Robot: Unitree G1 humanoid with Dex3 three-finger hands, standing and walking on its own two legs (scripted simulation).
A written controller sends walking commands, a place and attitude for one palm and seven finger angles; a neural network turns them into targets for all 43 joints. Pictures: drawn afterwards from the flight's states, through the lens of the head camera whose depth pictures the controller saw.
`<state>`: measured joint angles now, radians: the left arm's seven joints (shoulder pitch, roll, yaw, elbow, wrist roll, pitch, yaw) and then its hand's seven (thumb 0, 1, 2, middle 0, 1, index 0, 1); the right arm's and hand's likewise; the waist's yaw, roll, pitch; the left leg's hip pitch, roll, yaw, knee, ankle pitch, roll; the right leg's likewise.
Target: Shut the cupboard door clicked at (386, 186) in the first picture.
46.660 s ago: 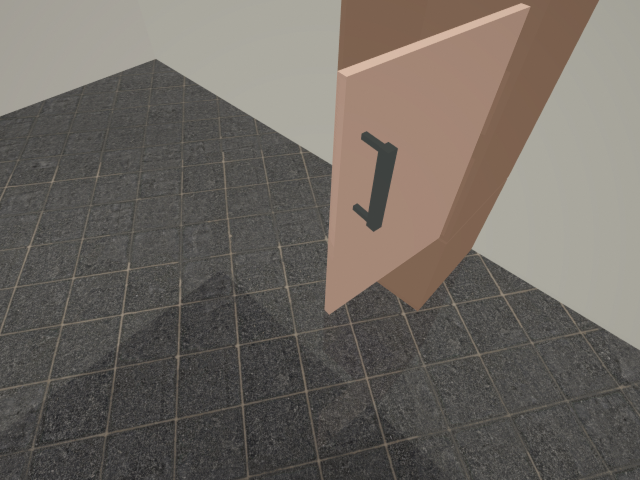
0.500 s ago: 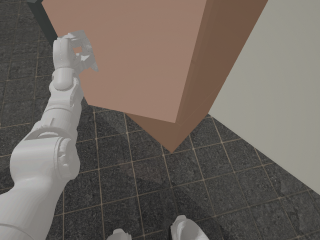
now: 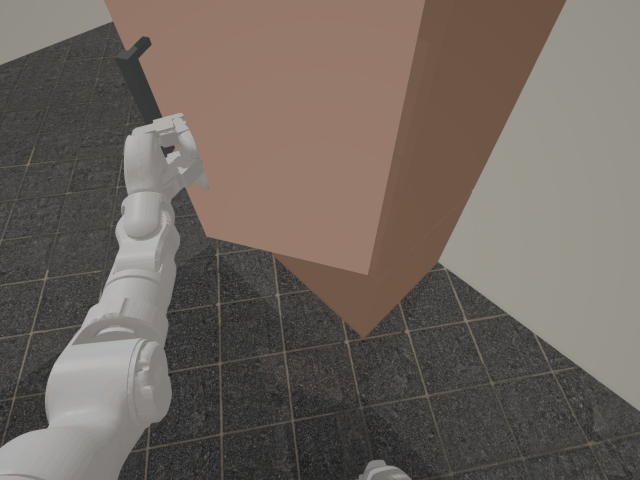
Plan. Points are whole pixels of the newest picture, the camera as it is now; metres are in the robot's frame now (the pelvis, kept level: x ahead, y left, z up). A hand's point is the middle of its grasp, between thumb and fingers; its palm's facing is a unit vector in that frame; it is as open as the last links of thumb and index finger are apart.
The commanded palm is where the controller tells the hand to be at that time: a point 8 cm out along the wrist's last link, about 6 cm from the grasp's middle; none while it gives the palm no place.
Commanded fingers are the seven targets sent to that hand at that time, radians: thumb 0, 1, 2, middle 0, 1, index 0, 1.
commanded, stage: draw the hand back to the body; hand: left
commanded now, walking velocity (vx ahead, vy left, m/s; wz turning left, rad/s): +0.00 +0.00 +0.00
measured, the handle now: (155, 100) +0.64 +0.20 +0.10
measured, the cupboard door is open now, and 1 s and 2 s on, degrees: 30 30 30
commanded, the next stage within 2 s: step back with the hand held close in 1.40 s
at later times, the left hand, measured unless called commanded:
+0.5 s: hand (82, 286) +0.30 +0.20 +0.15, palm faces +0.19 -0.96 -0.18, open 3.1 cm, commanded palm +0.26 +0.25 +0.17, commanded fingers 0.00 0.90 0.90 -0.89 -1.05 -0.89 -1.05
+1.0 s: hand out of the picture +0.19 +0.28 +0.19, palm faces +0.47 -0.79 -0.39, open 5.9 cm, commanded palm +0.13 +0.32 +0.21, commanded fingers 0.00 0.90 0.90 -0.20 -0.30 -0.20 -0.30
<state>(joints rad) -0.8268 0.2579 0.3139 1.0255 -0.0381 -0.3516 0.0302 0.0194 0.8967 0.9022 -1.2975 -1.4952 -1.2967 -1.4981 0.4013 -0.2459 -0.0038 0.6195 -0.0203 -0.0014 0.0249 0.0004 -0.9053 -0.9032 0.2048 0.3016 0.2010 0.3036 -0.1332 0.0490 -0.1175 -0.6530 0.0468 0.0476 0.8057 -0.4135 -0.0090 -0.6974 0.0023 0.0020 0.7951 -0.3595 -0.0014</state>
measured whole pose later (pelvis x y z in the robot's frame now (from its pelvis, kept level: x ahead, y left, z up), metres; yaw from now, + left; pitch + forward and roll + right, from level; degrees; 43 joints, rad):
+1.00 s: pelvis +0.00 +0.01 +0.04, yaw +2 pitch -5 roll +0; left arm 0.42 0.33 0.32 -0.29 -0.06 -0.08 0.09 0.02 0.89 0.90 -0.47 -0.58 -0.47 -0.59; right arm 0.22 -0.22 0.03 0.64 0.01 -0.07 -0.08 0.01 -0.90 -0.90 0.21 0.30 0.20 0.30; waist 0.05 0.08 0.00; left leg -0.07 0.01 0.02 0.41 -0.26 0.00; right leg -0.09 -0.03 -0.03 0.40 -0.22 0.02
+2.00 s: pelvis -0.05 +0.03 +0.03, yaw +1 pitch +0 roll +0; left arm 0.53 0.44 0.44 -0.45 -0.05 -0.15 0.14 0.02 0.89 0.90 -0.21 -0.30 -0.21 -0.30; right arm 0.19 -0.23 0.00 0.55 0.02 0.00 -0.10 0.01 -0.90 -0.90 0.21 0.30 0.20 0.30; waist 0.00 0.01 0.00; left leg -0.31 -0.01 0.05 0.57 -0.25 0.04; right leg -0.33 -0.05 0.00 0.53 -0.19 0.05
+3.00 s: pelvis -0.26 +0.01 +0.03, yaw +7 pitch -1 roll +1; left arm 0.44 0.42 0.41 -0.49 -0.04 -0.18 0.19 0.02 0.89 0.90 -0.21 -0.30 -0.21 -0.30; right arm 0.15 -0.18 0.03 0.59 0.01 -0.12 -0.09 0.01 -0.90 -0.90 0.21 0.30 0.20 0.30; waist 0.02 -0.08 0.00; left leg -0.28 0.00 0.07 0.55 -0.26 0.02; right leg -0.37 -0.02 0.05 0.63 -0.28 0.02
